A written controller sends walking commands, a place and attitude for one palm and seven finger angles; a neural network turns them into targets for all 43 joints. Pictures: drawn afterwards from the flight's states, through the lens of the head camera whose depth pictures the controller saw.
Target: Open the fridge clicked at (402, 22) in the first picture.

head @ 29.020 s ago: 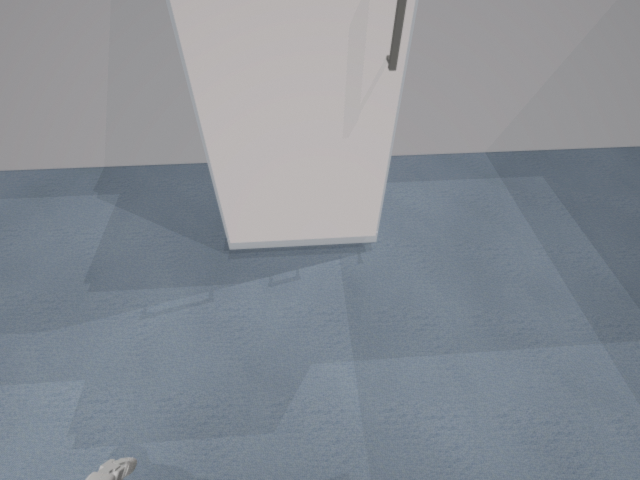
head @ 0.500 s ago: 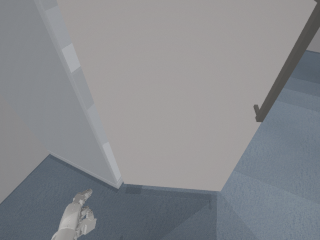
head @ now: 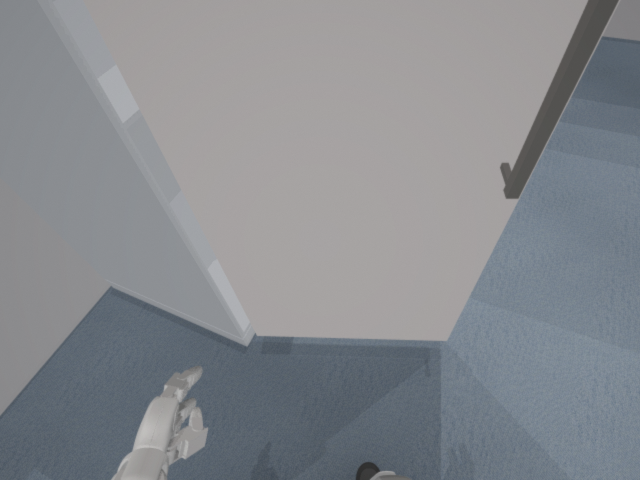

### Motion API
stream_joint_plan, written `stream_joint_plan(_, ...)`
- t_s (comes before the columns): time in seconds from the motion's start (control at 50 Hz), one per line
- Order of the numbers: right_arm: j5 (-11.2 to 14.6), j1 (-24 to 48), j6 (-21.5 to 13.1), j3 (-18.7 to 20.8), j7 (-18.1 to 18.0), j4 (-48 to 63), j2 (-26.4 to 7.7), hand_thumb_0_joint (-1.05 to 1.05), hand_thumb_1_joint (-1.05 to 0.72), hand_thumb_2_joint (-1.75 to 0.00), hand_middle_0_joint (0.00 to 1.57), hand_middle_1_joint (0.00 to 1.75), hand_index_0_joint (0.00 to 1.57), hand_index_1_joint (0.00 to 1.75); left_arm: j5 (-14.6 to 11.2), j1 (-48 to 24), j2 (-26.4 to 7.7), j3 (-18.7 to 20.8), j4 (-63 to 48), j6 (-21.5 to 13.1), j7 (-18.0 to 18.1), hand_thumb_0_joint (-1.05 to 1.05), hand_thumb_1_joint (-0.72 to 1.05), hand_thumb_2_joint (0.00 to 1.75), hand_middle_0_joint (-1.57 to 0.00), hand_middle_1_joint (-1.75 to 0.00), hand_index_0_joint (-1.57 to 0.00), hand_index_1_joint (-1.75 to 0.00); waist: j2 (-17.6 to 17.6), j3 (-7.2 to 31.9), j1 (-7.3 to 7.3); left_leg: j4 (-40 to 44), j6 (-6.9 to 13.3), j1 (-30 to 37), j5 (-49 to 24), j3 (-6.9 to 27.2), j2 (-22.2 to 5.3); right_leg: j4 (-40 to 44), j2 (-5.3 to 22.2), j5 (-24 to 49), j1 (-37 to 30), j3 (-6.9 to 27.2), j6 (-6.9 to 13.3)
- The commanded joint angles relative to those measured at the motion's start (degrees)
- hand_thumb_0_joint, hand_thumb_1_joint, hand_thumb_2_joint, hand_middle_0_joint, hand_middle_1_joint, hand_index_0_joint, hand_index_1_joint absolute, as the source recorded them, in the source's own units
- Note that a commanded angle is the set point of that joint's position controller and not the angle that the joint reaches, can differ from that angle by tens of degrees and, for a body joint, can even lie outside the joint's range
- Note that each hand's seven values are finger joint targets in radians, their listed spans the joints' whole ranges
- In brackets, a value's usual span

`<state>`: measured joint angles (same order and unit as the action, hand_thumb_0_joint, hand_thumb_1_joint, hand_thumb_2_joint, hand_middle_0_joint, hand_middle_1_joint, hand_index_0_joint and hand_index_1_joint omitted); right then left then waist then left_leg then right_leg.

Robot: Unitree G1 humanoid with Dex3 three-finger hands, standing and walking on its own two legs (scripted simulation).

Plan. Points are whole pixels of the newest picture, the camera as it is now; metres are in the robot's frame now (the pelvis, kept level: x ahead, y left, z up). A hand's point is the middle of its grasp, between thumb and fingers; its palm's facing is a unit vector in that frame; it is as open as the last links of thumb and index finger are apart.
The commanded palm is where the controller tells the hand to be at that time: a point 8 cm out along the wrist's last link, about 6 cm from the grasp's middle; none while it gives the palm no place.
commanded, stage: step back with the hand held close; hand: right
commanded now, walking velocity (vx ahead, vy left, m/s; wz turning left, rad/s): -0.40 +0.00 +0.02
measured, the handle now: (552, 85) +0.51 -0.28 +0.19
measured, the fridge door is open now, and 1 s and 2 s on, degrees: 69 69 69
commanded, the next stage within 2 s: stop stepping back and stand still in 0.32 s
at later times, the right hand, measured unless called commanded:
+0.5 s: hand out of the picture +0.07 -0.26 +0.16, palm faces +0.31 +0.84 -0.43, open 7.4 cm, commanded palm +0.01 -0.30 +0.18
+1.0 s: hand out of the picture -0.03 -0.29 +0.18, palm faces +0.46 +0.80 -0.40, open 7.5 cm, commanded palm -0.09 -0.32 +0.18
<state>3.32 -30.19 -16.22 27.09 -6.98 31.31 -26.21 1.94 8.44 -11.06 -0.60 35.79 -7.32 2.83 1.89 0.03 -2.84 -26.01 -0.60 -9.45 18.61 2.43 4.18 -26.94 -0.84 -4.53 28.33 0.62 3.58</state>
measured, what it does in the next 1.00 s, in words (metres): walks backwards: right foot, then left foot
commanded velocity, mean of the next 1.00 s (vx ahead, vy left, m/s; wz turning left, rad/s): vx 0.00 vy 0.04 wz -0.01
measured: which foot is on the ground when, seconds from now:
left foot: down 0.00-0.36, up 0.38-0.58, down 0.60-0.84, up 0.86-1.00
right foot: down 0.00-0.14, up 0.16-0.30, down 0.32-0.62, up 0.64-0.80, down 0.82-1.00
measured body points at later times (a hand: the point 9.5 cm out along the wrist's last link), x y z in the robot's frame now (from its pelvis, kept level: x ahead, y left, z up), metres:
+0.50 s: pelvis -0.14 +0.00 +0.01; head -0.12 -0.04 +0.45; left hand +0.03 +0.24 -0.05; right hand +0.05 -0.30 +0.19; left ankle -0.16 +0.12 -0.70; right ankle -0.07 -0.08 -0.74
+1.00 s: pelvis -0.23 -0.02 +0.00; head -0.26 -0.05 +0.45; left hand -0.10 +0.21 -0.07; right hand -0.06 -0.33 +0.20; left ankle -0.21 +0.08 -0.70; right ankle -0.20 -0.13 -0.74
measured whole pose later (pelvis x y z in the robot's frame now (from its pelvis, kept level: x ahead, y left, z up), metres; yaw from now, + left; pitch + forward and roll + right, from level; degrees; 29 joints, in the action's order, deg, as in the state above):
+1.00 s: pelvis -0.23 -0.02 +0.00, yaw -1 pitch -2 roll +2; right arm 1.4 -30.9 -11.0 24.2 -9.5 27.6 -24.3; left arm 0.8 18.0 -9.3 -0.9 37.1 -8.4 3.5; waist 1.9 3.0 2.6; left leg -45.9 1.1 -20.7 25.1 -5.1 1.7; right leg -30.2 2.0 -14.2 14.6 -0.9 1.7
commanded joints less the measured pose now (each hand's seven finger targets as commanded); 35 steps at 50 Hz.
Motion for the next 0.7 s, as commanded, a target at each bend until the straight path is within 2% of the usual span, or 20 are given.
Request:
stream_joint_plan(0.0,1.0,1.6,-1.9,4.3,0.2,14.7,-9.1,0.00,-0.90,-0.90,0.20,0.30,0.20,0.30,-1.0,-1.3,-9.0,4.2,-7.8,-0.8,-0.2,0.00,0.90,0.90,-0.20,-0.30,-0.20,-0.30,-11.3,23.7,1.43,-1.7,-1.7,-7.0,-6.6,-0.2,-0.1,1.2,11.6,37.4,-35.7,9.4,1.4)
stream_joint_plan(0.04,1.8,-1.4,-0.9,7.0,0.4,14.6,-10.7,0.00,-0.90,-0.90,0.20,0.30,0.20,0.30,-1.4,-2.6,-8.9,4.3,-9.7,0.6,-0.4,0.00,0.90,0.90,-0.20,-0.30,-0.20,-0.30,-8.8,21.6,0.96,-0.8,-1.9,-3.1,-7.7,-0.3,-0.8,3.0,11.7,24.2,-26.5,8.9,1.9)
stream_joint_plan(0.08,2.5,-5.5,-0.2,9.4,0.7,13.7,-12.2,0.00,-0.90,-0.90,0.20,0.30,0.20,0.30,-1.9,-3.7,-7.9,3.8,-11.7,2.3,-0.3,0.00,0.90,0.90,-0.20,-0.30,-0.20,-0.30,-2.3,18.8,0.90,4.1,-1.5,-0.3,-20.3,0.8,-3.9,0.5,8.0,12.8,-18.8,5.0,0.0)
stream_joint_plan(0.12,2.8,-5.2,0.1,9.7,0.2,11.2,-13.2,0.00,-0.90,-0.90,0.20,0.30,0.20,0.30,-3.2,-4.2,-6.8,3.5,-12.1,3.7,0.2,0.00,0.90,0.90,-0.20,-0.30,-0.20,-0.30,11.0,12.7,1.70,12.5,-0.3,-12.3,-23.7,9.0,-16.4,-13.6,0.0,-8.6,-16.6,-2.5,-3.5)
stream_joint_plan(0.16,2.0,-3.8,0.8,10.4,-0.7,8.5,-14.1,0.00,-0.90,-0.90,0.20,0.30,0.20,0.30,-2.1,-5.5,-7.2,3.8,-11.2,3.6,0.9,0.00,0.90,0.90,-0.20,-0.30,-0.20,-0.30,8.2,6.6,1.23,12.3,6.5,-16.1,-27.3,15.9,-23.1,-29.9,-1.6,-20.1,-4.9,2.0,-4.4)
stream_joint_plan(0.18,1.4,-3.0,1.8,7.5,-0.8,7.2,-11.7,0.00,-0.90,-0.90,0.20,0.30,0.20,0.30,-1.5,-5.0,-5.2,2.6,-10.5,3.9,1.2,0.00,0.90,0.90,-0.20,-0.30,-0.20,-0.30,4.7,4.0,2.41,8.4,8.8,-11.2,-36.5,13.1,-22.7,-28.1,0.8,-20.0,-0.7,3.5,-4.3)
stream_joint_plan(0.2,0.3,-1.2,2.3,6.1,-1.1,6.2,-11.0,0.00,-0.90,-0.90,0.20,0.30,0.20,0.30,-1.1,-4.9,-5.2,1.7,-10.3,4.4,1.6,0.00,0.90,0.90,-0.20,-0.30,-0.20,-0.30,1.6,3.3,2.72,5.4,8.2,-7.4,-43.9,10.0,-20.3,-23.1,1.7,-18.6,-0.1,2.0,-4.4)
stream_joint_plan(0.26,-0.4,7.0,2.6,2.3,-1.9,8.3,-10.0,0.00,-0.90,-0.90,0.20,0.30,0.20,0.30,-1.9,-4.5,-7.5,1.8,-9.7,4.1,3.5,0.00,0.90,0.90,-0.20,-0.30,-0.20,-0.30,-1.3,3.5,3.54,-1.4,3.1,-0.3,-54.8,4.6,-13.6,-0.6,0.8,-3.6,-6.3,-0.9,-4.1)
stream_joint_plan(0.3,-0.3,6.3,1.8,2.3,-1.9,11.0,-10.8,0.00,-0.90,-0.90,0.20,0.30,0.20,0.30,-2.9,-1.8,-10.0,3.3,-10.7,4.1,3.7,0.00,0.90,0.90,-0.20,-0.30,-0.20,-0.30,-6.5,10.9,2.01,-6.4,-2.9,-0.9,-39.4,0.4,-5.4,5.3,8.2,32.1,-18.9,2.9,-1.2)
stream_joint_plan(0.32,0.1,4.7,1.5,2.9,-1.7,11.7,-11.0,0.00,-0.90,-0.90,0.20,0.30,0.20,0.30,-3.3,-0.6,-9.9,3.9,-11.4,3.9,2.7,0.00,0.90,0.90,-0.20,-0.30,-0.20,-0.30,-5.9,14.6,1.72,-9.6,-3.3,-5.1,-21.6,0.8,-3.2,3.4,11.7,39.6,-25.3,5.6,0.8)
stream_joint_plan(0.34,0.5,2.4,1.5,3.2,-1.4,13.1,-10.8,0.00,-0.90,-0.90,0.20,0.30,0.20,0.30,-2.3,-1.5,-9.5,4.1,-12.3,3.4,2.1,0.00,0.90,0.90,-0.20,-0.30,-0.20,-0.30,-11.7,17.2,1.77,-13.9,-1.2,-8.4,-4.4,0.7,-2.3,3.6,14.5,42.5,-26.3,11.2,1.9)
stream_joint_plan(0.36,1.0,0.4,1.5,4.1,-0.9,14.2,-11.0,0.00,-0.90,-0.90,0.20,0.30,0.20,0.30,-1.1,-2.7,-9.3,3.9,-12.4,2.3,1.7,0.00,0.90,0.90,-0.20,-0.30,-0.20,-0.30,-17.3,16.8,0.98,-19.9,-0.4,-8.1,8.4,1.4,-1.2,7.3,16.7,35.9,-21.6,15.3,3.1)
stream_joint_plan(0.42,0.8,-4.7,2.1,5.2,-1.4,15.4,-9.2,0.00,-0.90,-0.90,0.20,0.30,0.20,0.30,-1.6,0.4,-9.0,4.6,-10.4,-0.1,0.7,0.00,0.90,0.90,-0.20,-0.30,-0.20,-0.30,-11.6,14.6,1.43,-21.4,-0.3,-8.9,7.9,0.5,-1.2,8.7,16.1,18.2,-18.6,13.8,5.7)
stream_joint_plan(0.5,1.0,-6.4,3.2,6.2,-2.3,12.7,-8.6,0.00,-0.90,-0.90,0.20,0.30,0.20,0.30,-1.7,-0.8,-8.7,3.4,-10.3,-1.2,1.3,0.00,0.90,0.90,-0.20,-0.30,-0.20,-0.30,-15.2,7.9,2.53,-5.2,0.7,3.8,7.8,-5.8,0.3,19.2,10.9,-30.1,-3.7,11.5,1.4)
stream_joint_plan(0.54,0.2,-4.3,3.8,5.4,-2.1,9.5,-8.5,0.00,-0.90,-0.90,0.20,0.30,0.20,0.30,-1.4,-0.8,-8.8,3.3,-9.7,-1.1,1.9,0.00,0.90,0.90,-0.20,-0.30,-0.20,-0.30,-14.3,5.1,2.75,4.0,1.9,10.8,7.5,-7.3,0.8,18.6,5.8,-34.7,1.6,6.8,-2.8)
stream_joint_plan(0.58,0.2,-1.0,3.5,4.3,-1.6,7.4,-8.7,0.00,-0.90,-0.90,0.20,0.30,0.20,0.30,-0.7,-0.2,-8.0,3.3,-8.5,-0.7,1.9,0.00,0.90,0.90,-0.20,-0.30,-0.20,-0.30,-3.2,3.6,3.29,15.0,5.9,-2.0,11.0,1.3,-8.8,-0.2,0.6,-22.3,-7.7,0.1,-4.7)
stream_joint_plan(0.6,0.6,2.3,3.1,4.7,-1.6,7.2,-9.8,0.00,-0.90,-0.90,0.20,0.30,0.20,0.30,-0.4,0.4,-8.5,3.6,-7.3,-0.6,2.1,0.00,0.90,0.90,-0.20,-0.30,-0.20,-0.30,3.2,4.4,3.56,18.9,9.5,-13.6,14.7,10.0,-16.5,-15.3,-0.2,-15.3,-15.3,-0.5,-4.7)
stream_joint_plan(0.62,0.5,5.4,3.8,2.6,-1.9,7.6,-8.6,0.00,-0.90,-0.90,0.20,0.30,0.20,0.30,-1.3,0.0,-8.3,4.0,-6.9,-0.7,2.3,0.00,0.90,0.90,-0.20,-0.30,-0.20,-0.30,11.5,3.9,2.89,20.1,12.4,-16.3,23.7,17.2,-21.4,-25.9,-0.7,-15.8,-11.1,1.9,-4.6)
stream_joint_plan(0.64,-0.1,7.4,4.5,0.6,-2.1,5.2,-6.4,0.00,-0.90,-0.90,0.20,0.30,0.20,0.30,-1.5,0.6,-9.0,4.2,-6.5,-0.5,2.3,0.00,0.90,0.90,-0.20,-0.30,-0.20,-0.30,12.3,0.4,3.50,19.8,13.1,-17.7,26.5,18.6,-23.2,-31.9,0.6,-16.6,-5.6,2.8,-4.1)
stream_joint_plan(0.68,-1.0,13.1,4.7,-1.9,-2.7,1.8,-4.9,0.00,-0.90,-0.90,0.20,0.30,0.20,0.30,-1.4,-0.2,-8.7,3.1,-5.7,-0.5,2.5,0.00,0.90,0.90,-0.20,-0.30,-0.20,-0.30,5.2,-3.7,4.52,16.7,10.6,-19.5,24.8,13.1,-21.4,-29.1,3.0,-18.4,-3.8,1.4,-2.9)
